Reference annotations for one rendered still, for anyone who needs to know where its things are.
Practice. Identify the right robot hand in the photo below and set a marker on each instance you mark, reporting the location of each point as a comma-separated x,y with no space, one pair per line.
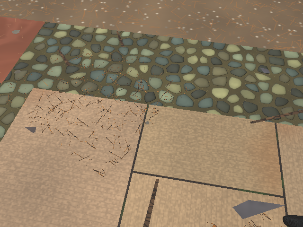
293,221

